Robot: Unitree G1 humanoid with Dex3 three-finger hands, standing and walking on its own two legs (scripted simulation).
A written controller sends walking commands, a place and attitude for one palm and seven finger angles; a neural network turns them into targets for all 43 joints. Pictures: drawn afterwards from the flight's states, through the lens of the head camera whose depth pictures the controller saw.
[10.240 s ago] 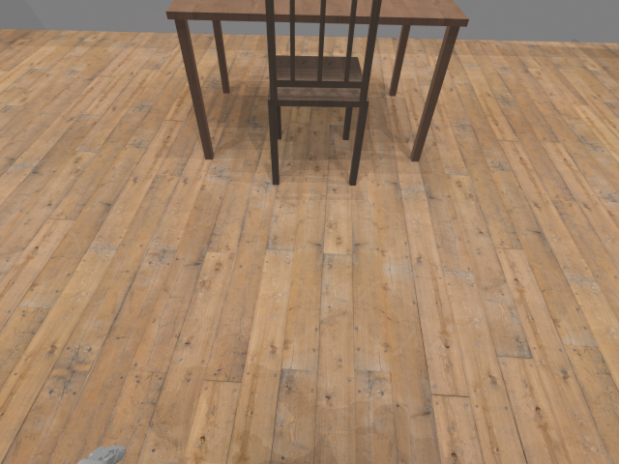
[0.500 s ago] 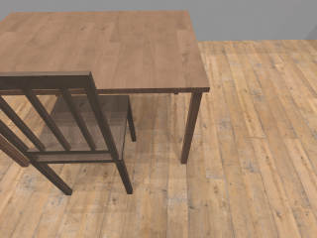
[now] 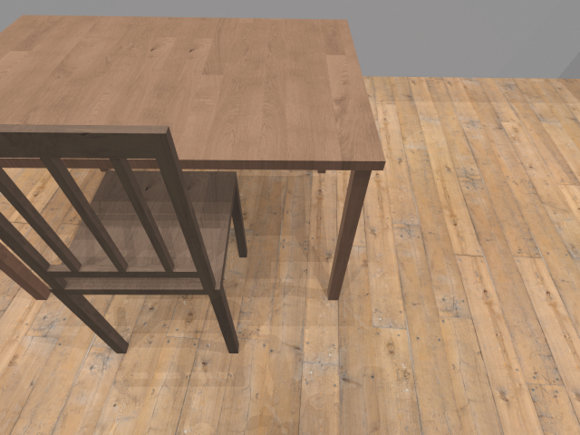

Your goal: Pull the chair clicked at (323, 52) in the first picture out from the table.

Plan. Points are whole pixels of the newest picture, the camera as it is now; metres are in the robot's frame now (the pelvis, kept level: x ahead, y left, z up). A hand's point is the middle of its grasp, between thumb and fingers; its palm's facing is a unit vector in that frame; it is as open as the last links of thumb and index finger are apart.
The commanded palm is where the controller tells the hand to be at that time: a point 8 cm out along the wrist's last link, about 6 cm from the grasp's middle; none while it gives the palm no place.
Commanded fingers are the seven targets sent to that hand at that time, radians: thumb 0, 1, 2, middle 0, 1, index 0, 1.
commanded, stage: shuffle to correct the standing spot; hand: left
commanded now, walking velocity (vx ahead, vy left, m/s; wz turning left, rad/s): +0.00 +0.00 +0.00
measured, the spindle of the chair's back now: (92, 222) +0.47 +0.42 -0.06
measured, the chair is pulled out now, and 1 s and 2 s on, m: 0.00 0.00 0.00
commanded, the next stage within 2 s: come to a stop and stand still in 0.32 s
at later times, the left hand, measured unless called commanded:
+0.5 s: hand out of the picture +0.07 +0.20 -0.18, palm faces +0.06 -0.98 -0.17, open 7.3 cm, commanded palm none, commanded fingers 0.00 0.90 0.90 -0.20 -0.30 -0.20 -0.30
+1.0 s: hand (183, 432) +0.15 +0.18 -0.17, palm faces +0.13 -0.96 -0.24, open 7.3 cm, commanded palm none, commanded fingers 0.00 0.90 0.90 -0.20 -0.30 -0.20 -0.30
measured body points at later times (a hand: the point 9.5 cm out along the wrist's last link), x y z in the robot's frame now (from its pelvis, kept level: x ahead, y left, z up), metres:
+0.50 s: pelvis +0.07 +0.02 +0.00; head +0.11 +0.04 +0.45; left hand +0.06 +0.25 -0.17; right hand -0.01 -0.18 -0.15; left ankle -0.03 +0.13 -0.74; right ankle +0.05 -0.08 -0.66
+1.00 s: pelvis +0.08 -0.02 -0.01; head +0.10 -0.02 +0.44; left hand +0.14 +0.23 -0.15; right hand +0.19 -0.26 -0.15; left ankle +0.05 +0.13 -0.69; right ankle +0.19 -0.09 -0.74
